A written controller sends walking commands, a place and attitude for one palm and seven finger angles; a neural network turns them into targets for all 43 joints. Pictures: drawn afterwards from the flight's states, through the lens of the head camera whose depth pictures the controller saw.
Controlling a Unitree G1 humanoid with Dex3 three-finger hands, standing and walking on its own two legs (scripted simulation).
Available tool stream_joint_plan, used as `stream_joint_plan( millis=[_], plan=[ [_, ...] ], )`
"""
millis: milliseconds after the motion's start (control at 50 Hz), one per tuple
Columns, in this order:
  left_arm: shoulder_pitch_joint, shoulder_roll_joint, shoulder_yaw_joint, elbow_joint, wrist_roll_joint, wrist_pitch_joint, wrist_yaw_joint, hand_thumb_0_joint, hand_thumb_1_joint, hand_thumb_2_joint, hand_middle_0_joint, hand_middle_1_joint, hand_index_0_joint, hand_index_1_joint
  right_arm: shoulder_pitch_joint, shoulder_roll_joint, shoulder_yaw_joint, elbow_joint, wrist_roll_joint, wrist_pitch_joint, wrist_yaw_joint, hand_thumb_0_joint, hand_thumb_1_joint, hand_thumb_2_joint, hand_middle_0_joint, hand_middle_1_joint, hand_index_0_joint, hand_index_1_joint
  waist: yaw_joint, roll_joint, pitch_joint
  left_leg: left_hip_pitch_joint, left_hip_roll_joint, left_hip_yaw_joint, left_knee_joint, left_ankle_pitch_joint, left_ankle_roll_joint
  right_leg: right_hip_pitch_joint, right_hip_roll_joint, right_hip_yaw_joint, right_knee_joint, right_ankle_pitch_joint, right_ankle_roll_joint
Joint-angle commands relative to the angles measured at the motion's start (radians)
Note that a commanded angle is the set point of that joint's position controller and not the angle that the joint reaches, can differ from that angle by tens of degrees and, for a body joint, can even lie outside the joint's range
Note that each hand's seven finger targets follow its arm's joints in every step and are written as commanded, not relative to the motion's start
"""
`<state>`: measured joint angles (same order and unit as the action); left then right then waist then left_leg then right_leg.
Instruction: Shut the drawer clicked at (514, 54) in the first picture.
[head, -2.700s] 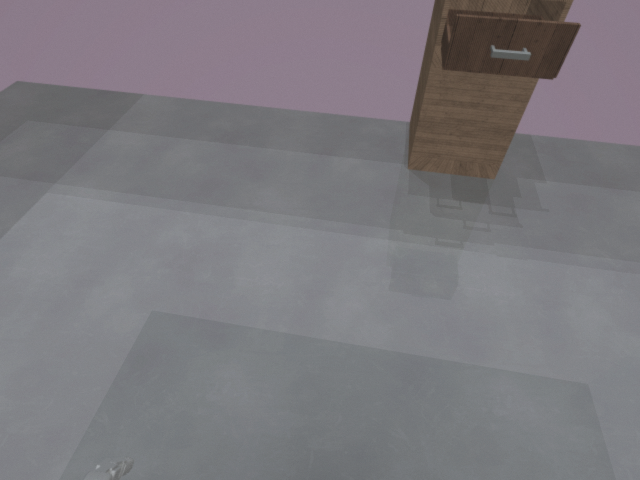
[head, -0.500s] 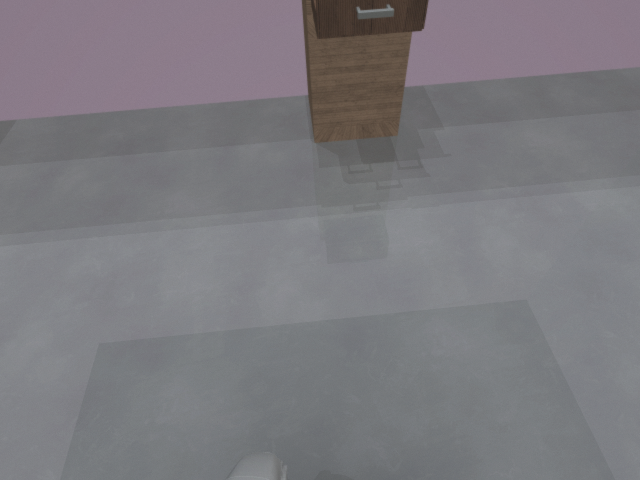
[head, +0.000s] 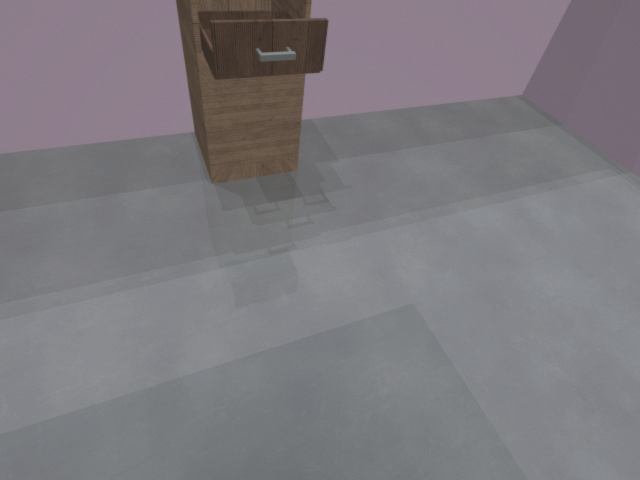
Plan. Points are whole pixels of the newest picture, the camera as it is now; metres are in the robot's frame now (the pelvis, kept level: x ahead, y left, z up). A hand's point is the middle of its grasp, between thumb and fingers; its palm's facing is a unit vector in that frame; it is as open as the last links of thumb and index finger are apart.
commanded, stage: walk to a spot facing it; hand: left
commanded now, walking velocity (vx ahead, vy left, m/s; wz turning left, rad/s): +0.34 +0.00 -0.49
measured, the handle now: (275, 53) +1.35 +0.26 -0.06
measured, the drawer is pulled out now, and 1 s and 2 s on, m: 0.22 0.22 0.22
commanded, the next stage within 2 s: turn to face it in 1.70 s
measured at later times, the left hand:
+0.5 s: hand (269, 358) +0.36 +0.11 -0.19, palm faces -0.33 -0.94 -0.08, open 7.4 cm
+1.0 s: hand (257, 302) +0.47 +0.15 -0.20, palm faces -0.28 -0.94 -0.18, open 7.4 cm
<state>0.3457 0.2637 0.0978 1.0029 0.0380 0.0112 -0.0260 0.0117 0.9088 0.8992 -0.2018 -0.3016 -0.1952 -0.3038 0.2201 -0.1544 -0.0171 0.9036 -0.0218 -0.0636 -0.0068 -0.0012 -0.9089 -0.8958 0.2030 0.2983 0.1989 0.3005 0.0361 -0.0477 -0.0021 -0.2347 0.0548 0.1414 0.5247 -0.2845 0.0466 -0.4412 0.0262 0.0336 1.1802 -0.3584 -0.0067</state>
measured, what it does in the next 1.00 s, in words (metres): walks ahead, turning right: right foot, then left foot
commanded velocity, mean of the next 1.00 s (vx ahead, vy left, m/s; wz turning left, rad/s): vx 0.37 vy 0.00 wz -0.27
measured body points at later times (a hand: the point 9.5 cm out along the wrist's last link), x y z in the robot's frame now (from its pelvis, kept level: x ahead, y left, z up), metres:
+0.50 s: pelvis +0.20 +0.00 -0.02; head +0.25 +0.01 +0.42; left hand +0.37 +0.16 -0.18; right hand -0.01 -0.13 -0.14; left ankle +0.01 +0.08 -0.72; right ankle +0.25 -0.06 -0.73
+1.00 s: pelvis +0.47 -0.04 -0.02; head +0.51 -0.04 +0.42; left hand +0.49 +0.20 -0.18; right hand +0.50 -0.30 -0.16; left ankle +0.58 +0.03 -0.74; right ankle +0.27 -0.07 -0.70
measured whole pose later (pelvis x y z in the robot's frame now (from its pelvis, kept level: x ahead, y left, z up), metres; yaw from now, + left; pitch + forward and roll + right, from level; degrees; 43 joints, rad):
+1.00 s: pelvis +0.47 -0.04 -0.02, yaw -22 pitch +0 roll +0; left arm 0.40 0.17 0.04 1.12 0.01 -0.06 0.01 0.00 0.91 0.90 -0.20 -0.30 -0.20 -0.30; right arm 0.11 -0.18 -0.04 0.96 -0.04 -0.08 0.01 0.00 -0.93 -0.90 0.20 0.30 0.19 0.30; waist 0.04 -0.03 0.08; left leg -0.43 0.08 0.18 0.66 -0.22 0.04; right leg -0.10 0.00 -0.02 0.86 -0.50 -0.04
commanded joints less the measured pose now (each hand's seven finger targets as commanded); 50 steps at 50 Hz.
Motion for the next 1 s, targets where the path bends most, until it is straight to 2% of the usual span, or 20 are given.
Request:
stream_joint_plan(
  millis=[0, 140, 320, 420, 460, 480, 500, 520, 540, 580, 620, 680, 760, 820, 860, 900, 920, 940, 960, 980],
  plan=[
    [0.022, -0.018, 0.005, -0.071, 0.0, -0.004, -0.015, 0.0, 0.9, 0.9, -0.2, -0.3, -0.2, -0.3, 0.113, -0.128, -0.035, 0.014, 0.006, -0.031, -0.023, 0.0, -0.9, -0.9, 0.2, 0.3, 0.2, 0.3, -0.004, 0.194, 0.089, 0.047, 0.217, -0.143, -0.332, 0.135, -0.101, -0.19, -0.072, 0.005, 0.1, 0.18, 0.015],
    [-0.1, -0.035, -0.001, -0.089, 0.0, 0.018, -0.009, 0.0, 0.9, 0.9, -0.2, -0.3, -0.2, -0.3, 0.273, -0.097, -0.024, 0.102, 0.008, -0.041, -0.037, 0.0, -0.9, -0.9, 0.2, 0.3, 0.2, 0.3, -0.031, 0.144, 0.101, 0.2, 0.229, -0.036, -0.291, 0.496, -0.128, -0.347, -0.076, -0.018, 0.104, 0.256, 0.026],
    [-0.339, -0.074, -0.038, -0.128, -0.009, -0.001, -0.016, 0.0, 0.9, 0.9, -0.2, -0.3, -0.2, -0.3, 0.44, -0.082, -0.009, 0.214, -0.008, -0.033, -0.046, 0.0, -0.9, -0.9, 0.2, 0.3, 0.2, 0.3, -0.096, 0.149, 0.161, 0.404, 0.249, 0.061, -0.268, 0.829, -0.043, -0.336, -0.06, -0.186, -0.291, 0.163, -0.026],
    [-0.186, -0.043, -0.034, -0.075, -0.007, -0.027, 0.003, 0.0, 0.9, 0.9, -0.2, -0.3, -0.2, -0.3, 0.422, -0.136, -0.024, 0.219, 0.002, -0.015, -0.04, 0.0, -0.9, -0.9, 0.2, 0.3, 0.2, 0.3, -0.018, 0.243, 0.049, 0.382, 0.248, 0.158, 0.023, 1.378, -0.045, 0.015, 0.07, -0.299, -0.503, 0.064, -0.102],
    [0.024, 0.028, -0.008, -0.011, -0.001, -0.049, 0.012, 0.0, 0.9, 0.9, -0.2, -0.3, -0.2, -0.3, 0.348, -0.136, -0.029, 0.189, 0.012, -0.013, -0.029, 0.0, -0.9, -0.9, 0.2, 0.3, 0.2, 0.3, 0.088, 0.243, -0.049, 0.121, 0.25, 0.158, 0.351, 1.061, -0.056, 0.425, -0.001, -0.208, -0.64, 0.183, -0.15],
    [0.146, 0.11, 0.009, 0.018, -0.002, -0.055, 0.024, 0.0, 0.9, 0.9, -0.2, -0.3, -0.2, -0.3, 0.326, -0.088, -0.023, 0.156, 0.031, -0.014, -0.02, 0.0, -0.9, -0.9, 0.2, 0.3, 0.2, 0.3, 0.137, 0.064, -0.148, -0.171, 0.135, 0.158, 0.682, 0.342, -0.071, 0.685, -0.255, 0.139, -0.684, 0.285, -0.269],
    [0.189, 0.156, 0.015, 0.036, -0.028, -0.056, 0.033, 0.0, 0.9, 0.9, -0.2, -0.3, -0.2, -0.3, 0.272, -0.048, -0.027, 0.116, 0.032, -0.024, -0.026, 0.0, -0.9, -0.9, 0.2, 0.3, 0.2, 0.3, 0.111, -0.03, -0.209, -0.391, 0.001, 0.054, 0.966, -0.296, -0.087, 0.791, -0.442, 0.5, -0.765, 0.554, -0.374],
    [0.132, 0.159, 0.018, 0.019, -0.036, -0.051, 0.041, 0.0, 0.9, 0.9, -0.2, -0.3, -0.2, -0.3, 0.217, -0.07, -0.038, 0.093, 0.025, -0.019, -0.025, 0.0, -0.9, -0.9, 0.2, 0.3, 0.2, 0.3, 0.093, 0.035, -0.125, -0.435, 0.042, -0.087, 1.001, -0.227, -0.056, 0.685, -0.456, 0.436, -0.834, 0.501, -0.38],
    [0.055, 0.112, 0.006, 0.006, -0.036, -0.059, 0.044, 0.0, 0.9, 0.9, -0.2, -0.3, -0.2, -0.3, 0.199, -0.062, -0.042, 0.089, 0.014, -0.011, -0.016, 0.0, -0.9, -0.9, 0.2, 0.3, 0.2, 0.3, 0.056, 0.063, -0.011, -0.451, 0.083, -0.116, 0.954, -0.108, -0.064, 0.541, -0.397, 0.318, -0.875, 0.473, -0.216],
    [-0.048, 0.014, -0.022, 0.003, -0.032, -0.072, 0.048, 0.0, 0.9, 0.9, -0.2, -0.3, -0.2, -0.3, 0.213, -0.029, -0.039, 0.119, 0.004, 0.017, -0.015, 0.0, -0.9, -0.9, 0.2, 0.3, 0.2, 0.3, -0.039, 0.109, 0.098, -0.342, 0.134, -0.127, 0.832, -0.036, -0.072, 0.25, -0.326, 0.191, -0.935, 0.401, -0.128],
    [-0.055, -0.03, -0.032, -0.005, -0.017, -0.089, 0.048, 0.0, 0.9, 0.9, -0.2, -0.3, -0.2, -0.3, 0.25, 0.005, -0.036, 0.121, -0.003, 0.038, -0.011, 0.0, -0.9, -0.9, 0.2, 0.3, 0.2, 0.3, -0.081, 0.065, 0.139, -0.283, 0.134, -0.1, 0.724, -0.032, -0.082, 0.111, -0.27, 0.077, -0.952, 0.453, -0.176],
    [-0.049, -0.005, -0.035, 0.009, -0.017, -0.102, 0.041, 0.0, 0.9, 0.9, -0.2, -0.3, -0.2, -0.3, 0.209, 0.01, -0.035, 0.1, -0.003, 0.042, 0.004, 0.0, -0.9, -0.9, 0.2, 0.3, 0.2, 0.3, -0.098, -0.018, 0.119, -0.304, 0.126, -0.071, 0.573, 0.042, -0.099, 0.146, -0.21, 0.007, -0.946, 0.519, -0.178],
    [0.039, 0.002, -0.037, 0.039, -0.022, -0.105, 0.037, 0.0, 0.9, 0.9, -0.2, -0.3, -0.2, -0.3, 0.01, -0.032, -0.03, 0.047, -0.005, 0.022, 0.024, 0.0, -0.9, -0.9, 0.2, 0.3, 0.2, 0.3, -0.035, -0.116, 0.122, -0.359, 0.095, -0.019, 0.347, 0.137, -0.098, 0.284, -0.17, -0.011, -0.903, 0.66, -0.151],
    [0.075, 0.028, -0.033, 0.046, -0.021, -0.102, 0.042, 0.0, 0.9, 0.9, -0.2, -0.3, -0.2, -0.3, -0.097, -0.045, -0.024, 0.012, -0.004, 0.009, 0.036, 0.0, -0.9, -0.9, 0.2, 0.3, 0.2, 0.3, -0.002, -0.095, 0.112, -0.308, 0.054, 0.017, 0.186, 0.149, -0.078, 0.363, -0.18, 0.005, -0.872, 0.71, -0.132],
    [0.089, 0.052, -0.029, 0.053, -0.022, -0.101, 0.045, 0.0, 0.9, 0.9, -0.2, -0.3, -0.2, -0.3, -0.101, -0.067, -0.028, 0.013, -0.006, 0.002, 0.032, 0.0, -0.9, -0.9, 0.2, 0.3, 0.2, 0.3, -0.012, -0.074, 0.08, -0.226, 0.01, 0.048, 0.116, 0.122, -0.057, 0.42, -0.199, 0.015, -0.798, 0.853, -0.128],
    [0.065, 0.074, -0.024, 0.051, -0.024, -0.1, 0.048, 0.0, 0.9, 0.9, -0.2, -0.3, -0.2, -0.3, 0.081, -0.115, -0.045, 0.067, -0.013, -0.007, 0.017, 0.0, -0.9, -0.9, 0.2, 0.3, 0.2, 0.3, -0.106, -0.04, -0.028, 0.012, -0.033, 0.064, 0.012, 0.145, -0.031, 0.42, -0.185, -0.013, -0.558, 0.97, -0.097],
    [0.058, 0.062, -0.024, 0.04, -0.033, -0.1, 0.047, 0.0, 0.9, 0.9, -0.2, -0.3, -0.2, -0.3, 0.234, -0.177, -0.061, 0.109, -0.021, -0.012, 0.008, 0.0, -0.9, -0.9, 0.2, 0.3, 0.2, 0.3, -0.171, 0.031, -0.139, 0.294, 0.057, -0.031, -0.01, 0.284, 0.006, 0.265, -0.151, -0.035, -0.343, 0.812, -0.059],
    [0.103, 0.001, -0.03, 0.022, -0.048, -0.1, 0.036, 0.0, 0.9, 0.9, -0.2, -0.3, -0.2, -0.3, 0.36, -0.296, -0.092, 0.139, -0.032, -0.015, -0.001, 0.0, -0.9, -0.9, 0.2, 0.3, 0.2, 0.3, -0.192, 0.283, -0.286, 0.576, 0.363, -0.407, -0.016, 0.44, 0.124, -0.018, -0.012, -0.104, -0.003, 0.192, -0.017],
    [0.075, 0.005, -0.033, 0.009, -0.044, -0.108, 0.035, 0.0, 0.9, 0.9, -0.2, -0.3, -0.2, -0.3, 0.375, -0.302, -0.084, 0.146, -0.013, -0.006, -0.003, 0.0, -0.9, -0.9, 0.2, 0.3, 0.2, 0.3, -0.176, 0.299, -0.304, 0.565, 0.465, -0.557, -0.143, 0.484, 0.184, -0.096, 0.013, -0.024, 0.207, -0.188, -0.034],
    [0.026, 0.018, -0.03, 0.013, -0.044, -0.094, 0.039, 0.0, 0.9, 0.9, -0.2, -0.3, -0.2, -0.3, 0.283, -0.258, -0.079, 0.136, -0.006, -0.002, -0.01, 0.0, -0.9, -0.9, 0.2, 0.3, 0.2, 0.3, -0.153, 0.276, -0.207, 0.444, 0.446, -0.491, -0.196, 0.328, 0.168, -0.142, -0.06, 0.021, 0.266, -0.126, -0.033]
  ],
)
